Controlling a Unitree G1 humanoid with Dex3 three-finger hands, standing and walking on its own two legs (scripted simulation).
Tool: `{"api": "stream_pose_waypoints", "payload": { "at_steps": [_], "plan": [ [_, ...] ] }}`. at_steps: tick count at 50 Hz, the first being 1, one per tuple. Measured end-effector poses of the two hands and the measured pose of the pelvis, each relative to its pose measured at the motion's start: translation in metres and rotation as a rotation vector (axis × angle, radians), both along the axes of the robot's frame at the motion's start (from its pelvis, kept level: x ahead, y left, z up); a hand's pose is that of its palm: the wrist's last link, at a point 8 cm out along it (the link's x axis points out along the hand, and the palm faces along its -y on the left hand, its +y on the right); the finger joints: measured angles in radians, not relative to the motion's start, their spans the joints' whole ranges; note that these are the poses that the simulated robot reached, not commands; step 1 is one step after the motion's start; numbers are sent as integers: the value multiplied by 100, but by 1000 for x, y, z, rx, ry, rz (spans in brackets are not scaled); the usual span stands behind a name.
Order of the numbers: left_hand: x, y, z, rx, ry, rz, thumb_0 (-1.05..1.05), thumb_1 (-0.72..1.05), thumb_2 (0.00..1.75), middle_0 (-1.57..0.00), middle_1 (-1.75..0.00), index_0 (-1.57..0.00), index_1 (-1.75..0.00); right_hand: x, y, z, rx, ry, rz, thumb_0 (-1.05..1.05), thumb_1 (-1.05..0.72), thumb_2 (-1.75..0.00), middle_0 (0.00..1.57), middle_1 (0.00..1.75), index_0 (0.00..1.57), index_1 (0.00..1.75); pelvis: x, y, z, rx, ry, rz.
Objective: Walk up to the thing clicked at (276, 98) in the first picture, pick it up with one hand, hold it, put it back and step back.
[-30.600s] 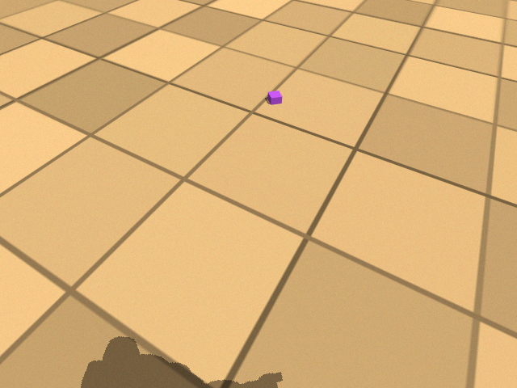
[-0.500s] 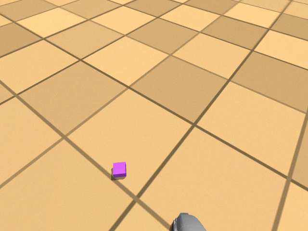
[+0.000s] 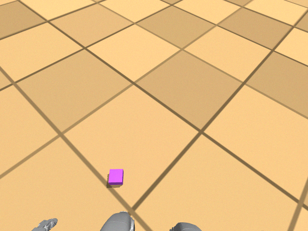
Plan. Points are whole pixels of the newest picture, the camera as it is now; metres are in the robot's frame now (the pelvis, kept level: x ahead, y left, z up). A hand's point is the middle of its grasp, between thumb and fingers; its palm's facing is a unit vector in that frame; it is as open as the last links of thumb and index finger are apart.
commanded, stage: walk up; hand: left
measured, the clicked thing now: (116, 176) +0.44 +0.22 -0.72
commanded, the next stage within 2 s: none
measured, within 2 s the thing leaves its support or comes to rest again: neither
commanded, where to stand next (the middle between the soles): +0.07 -0.03 m, yaw +1 degrees
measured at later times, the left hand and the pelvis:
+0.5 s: hand out of the picture +0.04 +0.26 -0.13, palm faces -0.02 -0.90 -0.43, open 7.4 cm; pelvis -0.03 -0.02 +0.01, yaw +0 degrees
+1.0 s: hand out of the picture +0.05 +0.25 -0.13, palm faces -0.02 -0.94 -0.34, open 7.4 cm; pelvis -0.02 -0.01 +0.03, yaw +1 degrees
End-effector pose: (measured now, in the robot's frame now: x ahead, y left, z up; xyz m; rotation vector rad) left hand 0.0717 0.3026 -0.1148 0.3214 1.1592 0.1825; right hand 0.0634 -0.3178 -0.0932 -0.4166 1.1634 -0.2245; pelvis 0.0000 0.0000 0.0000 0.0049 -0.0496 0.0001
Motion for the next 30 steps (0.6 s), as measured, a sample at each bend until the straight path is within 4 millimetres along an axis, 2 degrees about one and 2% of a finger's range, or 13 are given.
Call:
{"api": "stream_pose_waypoints", "payload": {
  "at_steps": [3,8,14,17,20,25,30],
  "plan": [
    [6,0,-7,-10,23,15,1,91,89,-20,-30,-20,-30,13,8,3,5,-14,14,0,-91,-90,20,30,20,30,0,1,1,-12,4,-1],
    [7,-1,-6,-7,38,16,1,91,89,-20,-30,-20,-30,36,12,6,14,-70,37,0,-91,-90,20,30,21,30,-4,-3,3,-22,25,-7],
    [-15,-8,1,52,41,20,0,91,89,-20,-30,-20,-30,52,1,-8,57,-127,46,0,-90,-90,21,30,21,31,-16,-16,-4,-45,5,-16],
    [-31,-11,12,72,54,14,0,91,89,-20,-30,-20,-30,49,1,-11,92,-119,28,0,-91,-90,20,30,21,30,-17,-20,1,-24,4,-17],
    [-40,-8,19,89,72,17,1,90,89,-20,-30,-20,-30,41,-1,-13,112,-116,11,0,-91,-90,20,30,21,30,-16,-19,3,-5,5,-17],
    [-36,-4,26,93,35,21,1,90,89,-20,-30,-20,-30,18,0,-18,116,-53,0,0,-91,-90,20,30,20,30,-25,-16,7,0,-12,-8],
    [-27,-4,27,68,11,3,1,90,89,-20,-30,-20,-30,-9,6,-13,120,-2,-26,1,-91,-90,20,30,20,30,-31,-12,13,-3,-20,-7]
  ]
}}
